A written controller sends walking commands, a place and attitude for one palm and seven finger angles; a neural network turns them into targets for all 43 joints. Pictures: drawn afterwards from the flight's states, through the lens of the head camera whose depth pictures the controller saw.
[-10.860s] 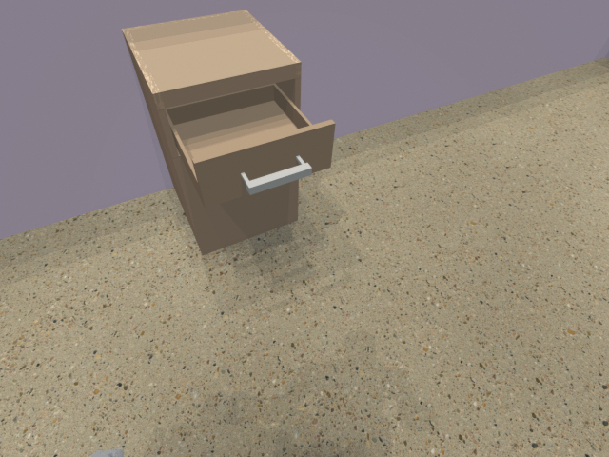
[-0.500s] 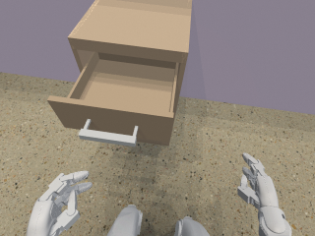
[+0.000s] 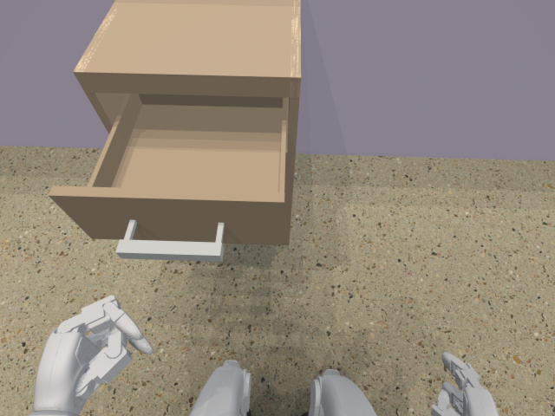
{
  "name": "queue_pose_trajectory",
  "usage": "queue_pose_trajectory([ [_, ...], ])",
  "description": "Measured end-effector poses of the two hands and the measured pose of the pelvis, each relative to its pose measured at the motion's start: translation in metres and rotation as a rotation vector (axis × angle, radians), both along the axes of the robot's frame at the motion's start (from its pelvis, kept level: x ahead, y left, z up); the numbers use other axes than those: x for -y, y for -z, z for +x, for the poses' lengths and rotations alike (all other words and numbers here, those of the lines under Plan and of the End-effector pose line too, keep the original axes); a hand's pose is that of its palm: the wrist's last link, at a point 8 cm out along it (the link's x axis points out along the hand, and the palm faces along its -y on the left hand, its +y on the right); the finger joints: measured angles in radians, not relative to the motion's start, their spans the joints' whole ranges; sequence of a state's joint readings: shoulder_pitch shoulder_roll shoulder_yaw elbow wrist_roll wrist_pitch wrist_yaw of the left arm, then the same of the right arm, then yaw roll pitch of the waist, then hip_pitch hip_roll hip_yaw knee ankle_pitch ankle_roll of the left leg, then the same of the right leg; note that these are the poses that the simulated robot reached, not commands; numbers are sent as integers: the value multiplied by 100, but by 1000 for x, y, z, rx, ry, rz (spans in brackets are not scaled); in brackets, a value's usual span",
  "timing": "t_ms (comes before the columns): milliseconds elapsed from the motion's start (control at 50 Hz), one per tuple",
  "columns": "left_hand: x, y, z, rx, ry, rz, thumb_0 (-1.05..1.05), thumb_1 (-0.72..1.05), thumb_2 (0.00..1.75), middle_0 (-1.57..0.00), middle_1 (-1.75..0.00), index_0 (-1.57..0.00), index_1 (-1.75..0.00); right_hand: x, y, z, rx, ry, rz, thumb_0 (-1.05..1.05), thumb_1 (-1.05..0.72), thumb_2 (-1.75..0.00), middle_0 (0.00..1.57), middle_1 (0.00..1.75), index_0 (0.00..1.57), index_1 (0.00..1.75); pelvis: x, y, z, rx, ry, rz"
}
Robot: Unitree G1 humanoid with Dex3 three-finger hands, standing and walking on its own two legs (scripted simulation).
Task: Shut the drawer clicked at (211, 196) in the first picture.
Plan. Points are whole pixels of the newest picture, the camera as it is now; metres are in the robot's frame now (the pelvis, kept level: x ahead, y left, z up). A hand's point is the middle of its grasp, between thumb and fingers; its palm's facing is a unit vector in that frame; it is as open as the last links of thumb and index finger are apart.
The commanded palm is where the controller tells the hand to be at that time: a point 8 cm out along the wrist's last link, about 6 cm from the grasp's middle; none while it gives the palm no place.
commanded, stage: raise the hand and make a fist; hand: left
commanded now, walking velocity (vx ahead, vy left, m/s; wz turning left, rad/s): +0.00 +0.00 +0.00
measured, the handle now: (173, 238) +0.41 +0.20 -0.07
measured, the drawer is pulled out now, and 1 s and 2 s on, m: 0.25 0.25 0.25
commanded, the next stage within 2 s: bring the fist close to the handle in 0.88 s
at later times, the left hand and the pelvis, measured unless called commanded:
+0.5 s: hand (145, 349) +0.21 +0.17 +0.03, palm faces -0.01 -1.00 +0.03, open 3.3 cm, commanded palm +0.18 +0.22 +0.03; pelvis +0.00 +0.05 -0.01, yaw -1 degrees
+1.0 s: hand (160, 345) +0.21 +0.16 +0.03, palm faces -0.01 -1.00 -0.01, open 3.3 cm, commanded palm +0.19 +0.22 +0.03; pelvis +0.01 +0.03 -0.02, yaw -1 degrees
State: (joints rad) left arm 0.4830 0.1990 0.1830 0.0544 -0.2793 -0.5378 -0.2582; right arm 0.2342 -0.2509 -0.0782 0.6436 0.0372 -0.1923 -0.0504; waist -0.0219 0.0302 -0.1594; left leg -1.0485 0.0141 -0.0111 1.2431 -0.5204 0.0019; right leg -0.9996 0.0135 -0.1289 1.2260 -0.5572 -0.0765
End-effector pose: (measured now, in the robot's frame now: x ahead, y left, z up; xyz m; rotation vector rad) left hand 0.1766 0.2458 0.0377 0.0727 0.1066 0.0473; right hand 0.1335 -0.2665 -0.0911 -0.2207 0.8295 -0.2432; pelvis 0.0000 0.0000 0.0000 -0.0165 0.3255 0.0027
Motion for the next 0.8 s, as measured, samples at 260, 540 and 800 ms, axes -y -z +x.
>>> queue_pose_trajectory([
  [260, 14, -3, 13, 124, 36, -88, 2, 90, 90, -130, -150, -130, -149, -73, -23, 72, 223, -170, 30, 1, -90, -90, 20, 30, 20, 30, -31, 12, -3, -13, -3, -34],
  [540, 17, 2, 13, 65, 34, -99, 2, 90, 90, -139, -160, -139, -159, -110, -19, 70, 143, -236, 55, 1, -90, -90, 20, 30, 21, 30, -49, 13, 3, -29, -6, -53],
  [800, 25, 5, 7, -13, 48, -84, 2, 91, 90, -140, -160, -139, -160, -89, -11, 55, 63, -154, 47, 1, -90, -90, 20, 30, 21, 30, -46, 13, 11, -41, 6, -44],
])
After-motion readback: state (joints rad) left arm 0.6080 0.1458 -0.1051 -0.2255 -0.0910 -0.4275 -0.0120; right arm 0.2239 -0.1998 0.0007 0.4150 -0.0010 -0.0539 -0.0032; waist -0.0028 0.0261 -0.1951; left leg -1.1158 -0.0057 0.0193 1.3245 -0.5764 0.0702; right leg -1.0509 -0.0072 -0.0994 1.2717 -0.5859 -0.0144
